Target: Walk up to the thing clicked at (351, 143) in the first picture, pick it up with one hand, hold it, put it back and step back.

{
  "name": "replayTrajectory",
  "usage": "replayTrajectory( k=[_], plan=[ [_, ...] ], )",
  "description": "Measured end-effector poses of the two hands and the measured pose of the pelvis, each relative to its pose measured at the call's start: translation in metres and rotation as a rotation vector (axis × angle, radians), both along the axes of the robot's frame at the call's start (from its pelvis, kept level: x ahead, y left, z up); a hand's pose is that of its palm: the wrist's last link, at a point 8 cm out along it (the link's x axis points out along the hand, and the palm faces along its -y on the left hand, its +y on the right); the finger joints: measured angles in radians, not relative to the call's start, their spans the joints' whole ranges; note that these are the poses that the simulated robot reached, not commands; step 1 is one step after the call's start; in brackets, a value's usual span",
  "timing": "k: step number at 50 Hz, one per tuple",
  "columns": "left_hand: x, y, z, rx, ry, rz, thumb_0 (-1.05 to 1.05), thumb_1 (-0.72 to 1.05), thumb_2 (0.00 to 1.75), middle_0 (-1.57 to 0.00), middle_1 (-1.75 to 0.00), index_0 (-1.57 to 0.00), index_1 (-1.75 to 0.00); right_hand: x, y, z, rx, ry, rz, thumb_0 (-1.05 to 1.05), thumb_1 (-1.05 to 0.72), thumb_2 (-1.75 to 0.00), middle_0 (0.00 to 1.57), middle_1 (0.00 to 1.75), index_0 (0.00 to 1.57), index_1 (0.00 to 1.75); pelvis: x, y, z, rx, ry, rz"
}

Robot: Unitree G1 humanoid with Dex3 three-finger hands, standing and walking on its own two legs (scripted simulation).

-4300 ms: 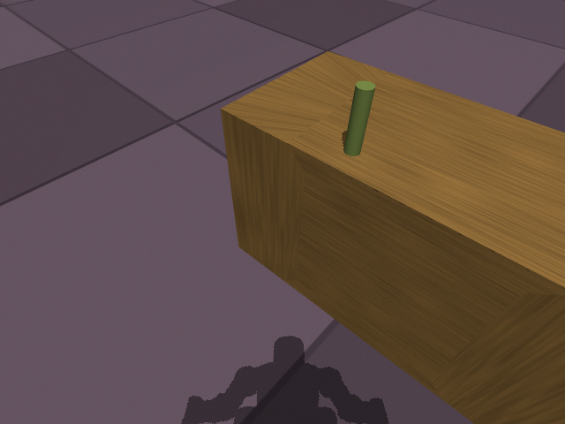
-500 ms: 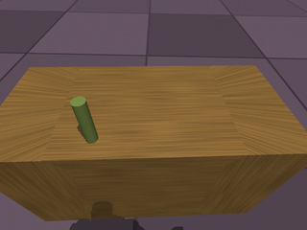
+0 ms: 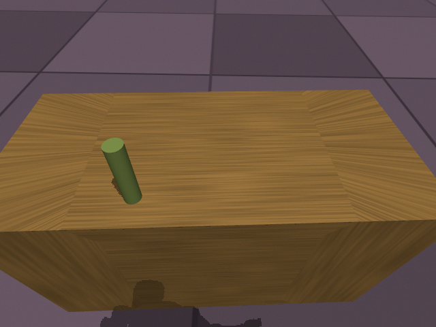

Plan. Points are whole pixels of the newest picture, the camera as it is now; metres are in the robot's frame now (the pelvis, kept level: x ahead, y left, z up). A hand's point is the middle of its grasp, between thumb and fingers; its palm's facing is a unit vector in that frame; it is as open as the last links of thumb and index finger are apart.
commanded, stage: stand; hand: left
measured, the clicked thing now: (124, 174) +0.45 +0.22 +0.01
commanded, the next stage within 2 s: none
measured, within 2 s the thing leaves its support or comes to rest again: neither
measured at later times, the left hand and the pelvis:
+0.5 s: hand out of the picture +0.07 +0.25 -0.16, palm faces -0.02 -0.94 -0.34, open 7.4 cm; pelvis +0.00 +0.00 +0.00, yaw +1 degrees
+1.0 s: hand out of the picture +0.06 +0.25 -0.16, palm faces -0.01 -0.94 -0.34, open 7.4 cm; pelvis -0.01 +0.00 +0.00, yaw +1 degrees
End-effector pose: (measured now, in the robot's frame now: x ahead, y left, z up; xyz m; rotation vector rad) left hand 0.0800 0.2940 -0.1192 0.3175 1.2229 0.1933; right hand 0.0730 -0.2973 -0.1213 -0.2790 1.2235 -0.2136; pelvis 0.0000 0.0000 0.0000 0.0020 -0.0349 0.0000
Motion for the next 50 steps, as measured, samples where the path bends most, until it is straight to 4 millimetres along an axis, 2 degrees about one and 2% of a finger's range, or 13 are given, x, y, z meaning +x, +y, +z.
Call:
replayTrajectory(
  k=[9, 31, 50],
  plan=[
    [-0.001, 0.000, 0.000, -0.004, -0.007, -0.001, 0.01, 0.90, 0.90, -0.20, -0.30, -0.20, -0.30, 0.004, -0.004, 0.004, -0.015, -0.005, 0.013, 0.00, -0.91, -0.90, 0.20, 0.30, 0.21, 0.30, -0.002, -0.001, 0.001, 0.000, 0.002, 0.007],
    [-0.024, 0.002, 0.000, 0.002, 0.023, 0.016, 0.01, 0.90, 0.90, -0.20, -0.30, -0.20, -0.30, -0.005, -0.002, 0.001, -0.004, 0.016, 0.025, 0.00, -0.91, -0.90, 0.20, 0.30, 0.21, 0.30, -0.006, -0.001, 0.001, 0.000, 0.001, 0.015],
    [-0.029, 0.002, -0.001, -0.002, 0.019, 0.026, 0.01, 0.90, 0.90, -0.20, -0.30, -0.20, -0.30, -0.008, -0.003, 0.002, -0.011, 0.019, 0.034, 0.00, -0.91, -0.90, 0.20, 0.30, 0.21, 0.30, -0.007, -0.001, 0.001, -0.001, -0.002, 0.025]
  ],
)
